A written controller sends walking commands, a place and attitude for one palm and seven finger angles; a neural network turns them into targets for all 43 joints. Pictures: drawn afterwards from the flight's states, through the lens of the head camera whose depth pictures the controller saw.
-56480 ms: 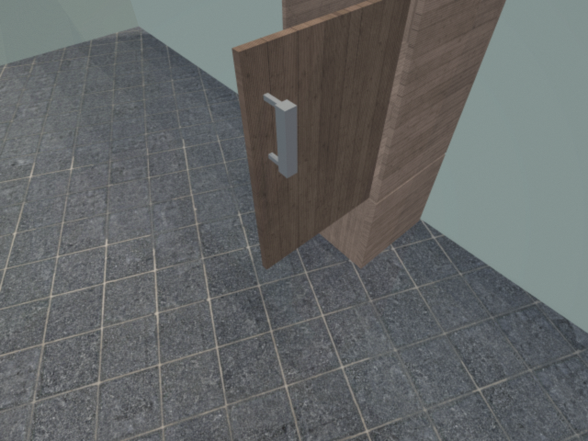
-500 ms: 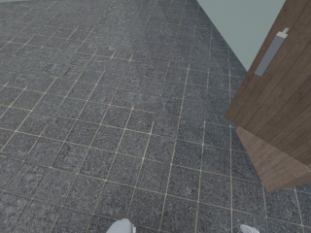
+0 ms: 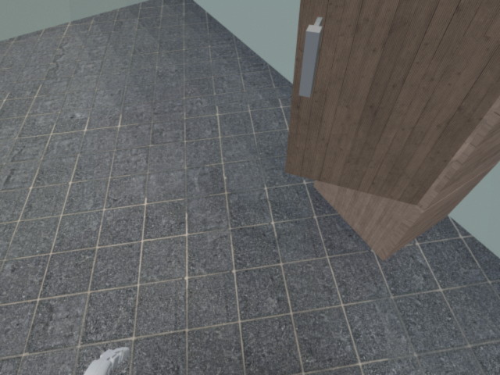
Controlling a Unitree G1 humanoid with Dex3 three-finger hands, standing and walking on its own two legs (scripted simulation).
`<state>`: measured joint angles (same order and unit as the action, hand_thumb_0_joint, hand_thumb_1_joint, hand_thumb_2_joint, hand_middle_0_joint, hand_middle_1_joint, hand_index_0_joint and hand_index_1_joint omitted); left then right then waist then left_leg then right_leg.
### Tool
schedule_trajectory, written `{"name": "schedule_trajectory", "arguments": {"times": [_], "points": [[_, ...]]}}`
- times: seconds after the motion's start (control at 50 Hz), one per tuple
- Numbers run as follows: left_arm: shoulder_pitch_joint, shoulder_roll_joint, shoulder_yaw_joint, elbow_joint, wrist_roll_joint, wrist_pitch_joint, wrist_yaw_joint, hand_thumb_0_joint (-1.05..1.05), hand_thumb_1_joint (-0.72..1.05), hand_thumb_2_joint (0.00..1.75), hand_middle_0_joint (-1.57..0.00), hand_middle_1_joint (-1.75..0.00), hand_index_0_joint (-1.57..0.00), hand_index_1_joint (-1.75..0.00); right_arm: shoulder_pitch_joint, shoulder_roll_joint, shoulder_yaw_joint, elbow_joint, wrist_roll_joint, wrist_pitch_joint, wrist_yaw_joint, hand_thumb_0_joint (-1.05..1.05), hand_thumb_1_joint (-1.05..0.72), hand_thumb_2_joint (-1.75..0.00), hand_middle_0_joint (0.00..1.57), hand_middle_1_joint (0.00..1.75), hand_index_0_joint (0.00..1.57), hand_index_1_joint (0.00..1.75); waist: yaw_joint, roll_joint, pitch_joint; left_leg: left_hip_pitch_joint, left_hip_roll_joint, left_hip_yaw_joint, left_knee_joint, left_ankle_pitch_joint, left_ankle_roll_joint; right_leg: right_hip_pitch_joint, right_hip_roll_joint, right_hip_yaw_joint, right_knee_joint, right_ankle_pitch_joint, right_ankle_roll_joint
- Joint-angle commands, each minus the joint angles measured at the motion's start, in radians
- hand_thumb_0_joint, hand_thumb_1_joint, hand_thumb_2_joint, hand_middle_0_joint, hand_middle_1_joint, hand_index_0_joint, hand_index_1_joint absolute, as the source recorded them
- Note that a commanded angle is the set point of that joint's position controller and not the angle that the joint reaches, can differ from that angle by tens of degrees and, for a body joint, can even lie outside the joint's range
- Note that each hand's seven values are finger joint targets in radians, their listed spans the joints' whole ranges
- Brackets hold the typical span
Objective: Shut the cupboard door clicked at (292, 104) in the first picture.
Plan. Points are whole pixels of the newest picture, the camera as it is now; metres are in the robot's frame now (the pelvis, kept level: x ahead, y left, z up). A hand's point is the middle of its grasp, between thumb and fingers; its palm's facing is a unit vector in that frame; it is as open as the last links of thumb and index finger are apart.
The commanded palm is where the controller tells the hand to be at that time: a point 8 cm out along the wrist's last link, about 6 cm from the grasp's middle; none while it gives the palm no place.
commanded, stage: turn to face it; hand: left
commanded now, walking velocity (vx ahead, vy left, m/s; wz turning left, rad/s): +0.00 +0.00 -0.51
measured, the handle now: (312, 58) +0.70 -0.10 +0.11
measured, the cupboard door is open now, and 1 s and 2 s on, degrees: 39 39 39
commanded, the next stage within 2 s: take the last steps up to it in 0.52 s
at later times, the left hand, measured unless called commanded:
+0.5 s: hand (147, 368) +0.15 +0.21 -0.16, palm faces -0.16 -0.97 -0.20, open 7.4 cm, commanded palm none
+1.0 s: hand (178, 359) +0.16 +0.15 -0.16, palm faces -0.29 -0.94 -0.17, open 7.4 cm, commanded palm none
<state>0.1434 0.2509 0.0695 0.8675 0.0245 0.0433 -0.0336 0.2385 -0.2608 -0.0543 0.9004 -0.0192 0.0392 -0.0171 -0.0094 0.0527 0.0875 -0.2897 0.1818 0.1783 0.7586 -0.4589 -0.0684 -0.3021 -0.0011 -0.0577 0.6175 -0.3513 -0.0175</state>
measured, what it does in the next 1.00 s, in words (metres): steps on the spot, turning right: left foot, then right foot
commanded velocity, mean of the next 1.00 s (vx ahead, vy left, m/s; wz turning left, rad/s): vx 0.10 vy -0.03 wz -0.25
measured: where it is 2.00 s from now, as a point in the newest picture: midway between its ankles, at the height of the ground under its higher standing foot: (283, 374)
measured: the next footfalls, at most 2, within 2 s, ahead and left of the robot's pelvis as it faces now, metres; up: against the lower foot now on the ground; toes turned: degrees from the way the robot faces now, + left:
left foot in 0.40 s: +0.10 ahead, +0.12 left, +0.00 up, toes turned -7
right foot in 0.74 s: +0.04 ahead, -0.12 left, +0.00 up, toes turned -19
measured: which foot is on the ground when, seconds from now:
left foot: up 0.00-0.38, down 0.40-0.74, up 0.76-1.00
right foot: down 0.00-0.40, up 0.42-0.72, down 0.74-1.00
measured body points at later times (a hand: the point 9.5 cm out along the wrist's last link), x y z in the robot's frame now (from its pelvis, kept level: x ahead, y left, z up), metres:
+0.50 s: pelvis +0.04 +0.02 +0.01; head +0.09 +0.04 +0.46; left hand +0.15 +0.26 -0.14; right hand +0.08 -0.24 -0.11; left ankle +0.06 +0.13 -0.72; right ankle -0.03 -0.09 -0.67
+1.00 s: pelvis +0.10 -0.02 +0.02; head +0.12 -0.01 +0.47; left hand +0.18 +0.20 -0.14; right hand +0.05 -0.27 -0.12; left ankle +0.16 +0.08 -0.69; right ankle +0.01 -0.11 -0.72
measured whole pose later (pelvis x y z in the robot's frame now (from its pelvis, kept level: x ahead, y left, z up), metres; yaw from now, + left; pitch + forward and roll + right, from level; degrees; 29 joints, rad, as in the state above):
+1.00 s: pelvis +0.10 -0.02 +0.02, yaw -18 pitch +1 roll -1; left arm 0.30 0.18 0.04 1.03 0.03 -0.01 0.00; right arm 0.26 -0.21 -0.05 0.98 -0.03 0.01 0.00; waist -0.01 -0.01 0.03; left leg -0.45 0.08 0.08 0.80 -0.35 -0.04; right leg -0.10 0.03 -0.03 0.38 -0.29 -0.02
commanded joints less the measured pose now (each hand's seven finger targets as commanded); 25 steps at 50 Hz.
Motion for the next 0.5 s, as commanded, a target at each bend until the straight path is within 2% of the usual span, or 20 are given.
{"name": "schedule_trajectory", "arguments": {"times": [0.0, 0.02, 0.04, 0.06, 0.1, 0.16, 0.22, 0.24, 0.28, 0.3, 0.32, 0.34, 0.36, 0.38, 0.4, 0.42, 0.44, 0.48], "points": [[0.142, 0.227, 0.062, -0.026, -0.006, -0.022, 0.048, 0.00, 0.90, 0.90, -0.20, -0.30, -0.20, -0.30, -0.098, -0.083, -0.017, -0.132, 0.007, -0.008, -0.011, 0.00, -0.90, -0.90, 0.20, 0.30, 0.20, 0.30, 0.070, -0.278, -0.132, -0.377, -0.062, -0.182, 0.439, -0.097, 0.000, 0.275, -0.339, 0.422, -0.284, 0.586, -0.204], [0.090, 0.204, 0.053, -0.038, -0.007, -0.022, 0.050, 0.00, 0.90, 0.90, -0.20, -0.30, -0.20, -0.30, -0.089, -0.092, -0.017, -0.111, 0.005, -0.011, -0.011, 0.00, -0.90, -0.90, 0.20, 0.30, 0.20, 0.30, 0.049, -0.300, -0.126, -0.383, -0.055, -0.185, 0.443, -0.040, -0.010, 0.275, -0.302, 0.394, -0.269, 0.577, -0.193], [0.063, 0.172, 0.039, -0.046, -0.010, -0.026, 0.049, 0.00, 0.90, 0.90, -0.20, -0.30, -0.20, -0.30, -0.084, -0.103, -0.017, -0.095, 0.003, -0.012, -0.007, 0.00, -0.90, -0.90, 0.20, 0.30, 0.20, 0.30, 0.035, -0.262, -0.127, -0.350, -0.055, -0.190, 0.434, 0.018, -0.018, 0.248, -0.261, 0.328, -0.251, 0.629, -0.173], [0.055, 0.157, 0.033, -0.050, -0.011, -0.030, 0.048, 0.00, 0.90, 0.90, -0.20, -0.30, -0.20, -0.30, -0.070, -0.094, -0.017, -0.086, 0.002, -0.009, -0.003, 0.00, -0.90, -0.90, 0.20, 0.30, 0.20, 0.30, 0.020, -0.239, -0.131, -0.310, -0.063, -0.183, 0.409, 0.049, -0.023, 0.210, -0.240, 0.288, -0.247, 0.652, -0.161], [0.041, 0.160, 0.032, -0.051, -0.006, -0.035, 0.048, 0.00, 0.90, 0.90, -0.20, -0.30, -0.20, -0.30, -0.038, -0.079, -0.014, -0.069, 0.003, -0.004, 0.002, 0.00, -0.90, -0.90, 0.20, 0.30, 0.20, 0.30, 0.004, -0.179, -0.153, -0.256, -0.082, -0.168, 0.351, 0.088, -0.026, 0.191, -0.217, 0.258, -0.251, 0.598, -0.153], [0.063, 0.167, 0.034, -0.044, -0.002, -0.034, 0.046, 0.00, 0.90, 0.90, -0.20, -0.30, -0.20, -0.30, -0.050, -0.065, -0.012, -0.073, 0.003, -0.004, 0.002, 0.00, -0.90, -0.90, 0.20, 0.30, 0.20, 0.30, 0.013, -0.160, -0.153, -0.239, -0.106, -0.158, 0.253, 0.088, -0.027, 0.188, -0.215, 0.294, -0.263, 0.527, -0.168], [0.082, 0.173, 0.039, -0.031, 0.002, -0.032, 0.047, 0.00, 0.90, 0.90, -0.20, -0.30, -0.20, -0.30, -0.074, -0.057, -0.007, -0.084, 0.007, -0.014, -0.001, 0.00, -0.90, -0.90, 0.20, 0.30, 0.20, 0.30, 0.028, -0.161, -0.149, -0.211, -0.124, -0.149, 0.118, 0.052, -0.022, 0.211, -0.220, 0.334, -0.242, 0.565, -0.183], [0.082, 0.176, 0.042, -0.029, 0.003, -0.031, 0.048, 0.00, 0.90, 0.90, -0.20, -0.30, -0.20, -0.30, -0.072, -0.054, -0.005, -0.084, 0.009, -0.017, -0.002, 0.00, -0.90, -0.90, 0.20, 0.30, 0.20, 0.30, 0.027, -0.191, -0.154, -0.185, -0.126, -0.149, 0.064, 0.047, -0.018, 0.205, -0.222, 0.347, -0.228, 0.588, -0.185], [0.075, 0.175, 0.043, -0.025, 0.001, -0.027, 0.047, 0.00, 0.90, 0.90, -0.20, -0.30, -0.20, -0.30, -0.058, -0.053, -0.005, -0.080, 0.012, -0.020, -0.007, 0.00, -0.90, -0.90, 0.20, 0.30, 0.20, 0.30, 0.021, -0.200, -0.142, -0.110, -0.146, -0.144, -0.031, 0.074, -0.008, 0.163, -0.211, 0.370, -0.211, 0.605, -0.173], [0.056, 0.167, 0.042, -0.022, 0.000, -0.025, 0.049, 0.00, 0.90, 0.90, -0.20, -0.30, -0.20, -0.30, -0.022, -0.051, -0.005, -0.069, 0.014, -0.024, -0.009, 0.00, -0.90, -0.90, 0.20, 0.30, 0.20, 0.30, 0.000, -0.206, -0.141, -0.056, -0.144, -0.151, -0.114, 0.126, -0.004, 0.134, -0.204, 0.371, -0.187, 0.572, -0.155], [0.045, 0.160, 0.040, -0.024, -0.006, -0.022, 0.049, 0.00, 0.90, 0.90, -0.20, -0.30, -0.20, -0.30, 0.007, -0.053, -0.002, -0.054, 0.013, -0.028, -0.012, 0.00, -0.90, -0.90, 0.20, 0.30, 0.20, 0.30, -0.013, -0.197, -0.140, 0.026, -0.156, -0.144, -0.216, 0.210, 0.002, 0.090, -0.172, 0.361, -0.165, 0.540, -0.125], [0.026, 0.138, 0.035, -0.029, -0.012, -0.020, 0.049, 0.00, 0.90, 0.90, -0.20, -0.30, -0.20, -0.30, 0.056, -0.072, -0.005, -0.037, 0.012, -0.038, -0.014, 0.00, -0.90, -0.90, 0.20, 0.30, 0.20, 0.30, -0.037, -0.154, -0.158, 0.140, -0.126, -0.161, -0.336, 0.312, 0.012, 0.031, -0.132, 0.330, -0.115, 0.466, -0.084], [0.061, 0.089, 0.025, -0.036, -0.019, -0.015, 0.045, 0.00, 0.90, 0.90, -0.20, -0.30, -0.20, -0.30, 0.069, -0.139, -0.013, -0.034, 0.002, -0.048, -0.018, 0.00, -0.90, -0.90, 0.20, 0.30, 0.20, 0.30, -0.028, 0.031, -0.179, 0.247, 0.023, -0.310, -0.404, 0.439, 0.068, -0.083, -0.020, 0.247, -0.011, 0.260, -0.026], [0.089, 0.049, 0.016, -0.042, -0.023, -0.013, 0.040, 0.00, 0.90, 0.90, -0.20, -0.30, -0.20, -0.30, 0.079, -0.209, -0.026, -0.042, -0.008, -0.047, -0.021, 0.00, -0.90, -0.90, 0.20, 0.30, 0.20, 0.30, -0.020, 0.233, -0.176, 0.262, 0.219, -0.496, -0.435, 0.610, 0.179, -0.174, 0.065, 0.119, 0.176, -0.162, 0.021], [0.069, 0.074, 0.014, -0.044, -0.016, -0.013, 0.040, 0.00, 0.90, 0.90, -0.20, -0.30, -0.20, -0.30, 0.075, -0.198, -0.020, -0.049, -0.011, -0.040, -0.022, 0.00, -0.90, -0.90, 0.20, 0.30, 0.20, 0.30, -0.027, 0.179, -0.145, 0.174, 0.259, -0.509, -0.436, 0.611, 0.248, -0.147, 0.035, 0.119, 0.328, -0.270, 0.023], [0.064, 0.072, 0.020, -0.036, -0.009, -0.007, 0.037, 0.00, 0.90, 0.90, -0.20, -0.30, -0.20, -0.30, 0.046, -0.166, -0.010, -0.049, -0.017, -0.044, -0.029, 0.00, -0.90, -0.90, 0.20, 0.30, 0.20, 0.30, -0.013, 0.156, -0.126, 0.149, 0.235, -0.473, -0.456, 0.635, 0.256, -0.169, 0.020, 0.132, 0.417, -0.240, 0.033], [0.058, 0.076, 0.025, -0.023, -0.006, -0.004, 0.031, 0.00, 0.90, 0.90, -0.20, -0.30, -0.20, -0.30, 0.026, -0.148, -0.004, -0.053, -0.016, -0.047, -0.034, 0.00, -0.90, -0.90, 0.20, 0.30, 0.20, 0.30, -0.005, 0.169, -0.110, 0.147, 0.200, -0.424, -0.443, 0.702, 0.250, -0.188, 0.004, 0.128, 0.461, -0.204, 0.042], [0.053, 0.060, 0.022, -0.015, -0.008, 0.000, 0.024, 0.00, 0.90, 0.90, -0.20, -0.30, -0.20, -0.30, 0.003, -0.125, 0.000, -0.053, -0.017, -0.043, -0.034, 0.00, -0.90, -0.90, 0.20, 0.30, 0.20, 0.30, 0.006, 0.147, -0.103, 0.173, 0.144, -0.294, -0.401, 0.795, 0.233, -0.186, -0.007, 0.100, 0.443, -0.166, 0.050]]}}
